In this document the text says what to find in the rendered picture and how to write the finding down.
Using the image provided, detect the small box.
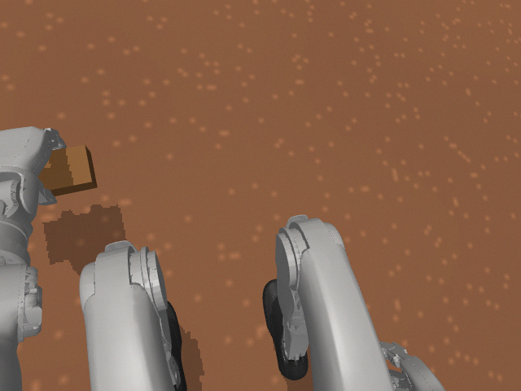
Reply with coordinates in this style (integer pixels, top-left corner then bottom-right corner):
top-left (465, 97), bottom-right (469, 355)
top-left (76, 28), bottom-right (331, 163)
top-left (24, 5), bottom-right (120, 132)
top-left (38, 145), bottom-right (97, 196)

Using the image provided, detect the right robot foot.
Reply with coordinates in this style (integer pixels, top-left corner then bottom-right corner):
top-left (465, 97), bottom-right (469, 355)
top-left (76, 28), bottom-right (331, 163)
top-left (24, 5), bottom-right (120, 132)
top-left (263, 279), bottom-right (309, 380)

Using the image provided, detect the right robot hand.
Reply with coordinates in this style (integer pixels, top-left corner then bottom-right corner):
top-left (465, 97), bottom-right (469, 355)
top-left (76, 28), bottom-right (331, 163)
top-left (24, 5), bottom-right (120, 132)
top-left (379, 341), bottom-right (445, 391)

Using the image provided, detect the left robot hand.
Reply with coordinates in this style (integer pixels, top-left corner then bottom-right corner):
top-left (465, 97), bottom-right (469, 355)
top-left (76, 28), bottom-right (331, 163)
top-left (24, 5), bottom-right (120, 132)
top-left (0, 126), bottom-right (67, 205)

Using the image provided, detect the left robot arm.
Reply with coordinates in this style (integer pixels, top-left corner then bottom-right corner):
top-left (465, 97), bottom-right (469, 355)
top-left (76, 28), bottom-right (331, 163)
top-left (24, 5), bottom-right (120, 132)
top-left (0, 167), bottom-right (42, 391)

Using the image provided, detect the left robot foot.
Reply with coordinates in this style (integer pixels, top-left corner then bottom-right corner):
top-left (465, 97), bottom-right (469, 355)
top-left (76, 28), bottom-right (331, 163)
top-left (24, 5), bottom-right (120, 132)
top-left (166, 302), bottom-right (187, 391)

